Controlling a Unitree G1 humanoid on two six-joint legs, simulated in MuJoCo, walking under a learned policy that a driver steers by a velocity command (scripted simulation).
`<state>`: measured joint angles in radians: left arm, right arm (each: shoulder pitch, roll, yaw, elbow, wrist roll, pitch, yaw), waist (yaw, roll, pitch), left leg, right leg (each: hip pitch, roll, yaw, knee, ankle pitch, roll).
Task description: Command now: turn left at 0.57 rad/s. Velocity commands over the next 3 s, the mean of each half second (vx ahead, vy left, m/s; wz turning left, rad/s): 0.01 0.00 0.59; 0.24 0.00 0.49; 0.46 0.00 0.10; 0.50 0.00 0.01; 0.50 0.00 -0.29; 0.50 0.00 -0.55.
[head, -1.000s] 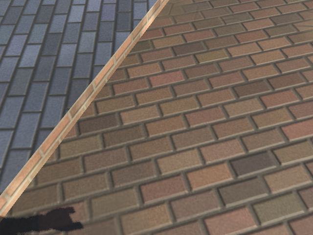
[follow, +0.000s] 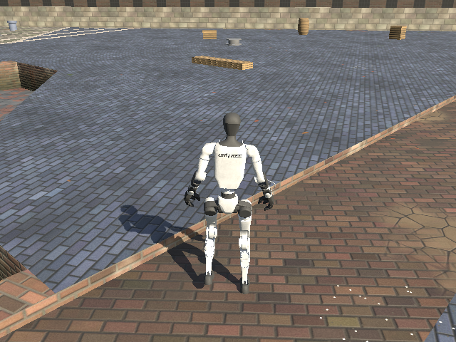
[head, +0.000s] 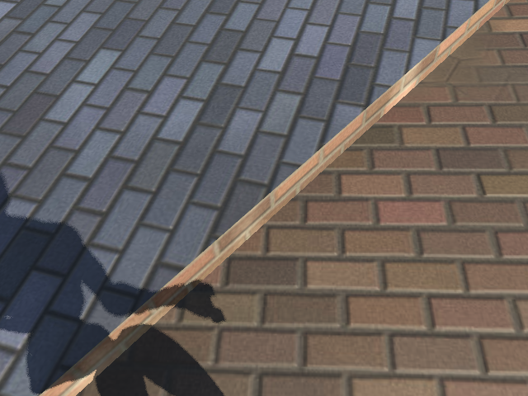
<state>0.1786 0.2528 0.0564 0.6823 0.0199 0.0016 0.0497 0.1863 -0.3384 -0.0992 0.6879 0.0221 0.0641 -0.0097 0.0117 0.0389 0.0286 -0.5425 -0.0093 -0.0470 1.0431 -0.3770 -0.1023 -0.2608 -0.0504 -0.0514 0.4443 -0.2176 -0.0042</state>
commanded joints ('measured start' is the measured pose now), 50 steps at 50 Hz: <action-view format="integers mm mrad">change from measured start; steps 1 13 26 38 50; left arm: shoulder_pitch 5 -78 -80 24 146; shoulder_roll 209 172 140 181 112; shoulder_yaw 63 61 46 33 8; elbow -56 -73 -79 -44 52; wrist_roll -6 -13 -24 13 4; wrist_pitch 1 -8 -28 -19 -46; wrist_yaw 3 -6 -34 -37 -69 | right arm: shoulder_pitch -75 1 -47 13 285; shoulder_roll -26 -153 -159 -110 -123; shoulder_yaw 6 -31 -27 -13 14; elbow -122 -128 -136 -88 30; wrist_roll -1 -29 -11 -65 -84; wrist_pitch -17 -60 -27 -30 -101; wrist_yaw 17 10 -12 87 43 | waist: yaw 35 -33 -32 -2 -148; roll -228 77 133 -210 95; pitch -108 -127 -115 10 -114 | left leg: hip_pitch -3 476 343 -99 726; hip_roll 31 267 176 -45 156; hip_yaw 53 -293 -416 -23 -184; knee -147 -678 -658 47 -739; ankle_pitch -15 606 377 60 -113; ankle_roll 0 361 327 100 201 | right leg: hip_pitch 178 -448 -178 130 -181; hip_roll -237 -5 91 -166 -65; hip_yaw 129 118 133 289 -30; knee -94 738 265 -287 293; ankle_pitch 397 -303 -154 -310 -27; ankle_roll -208 68 75 -130 -78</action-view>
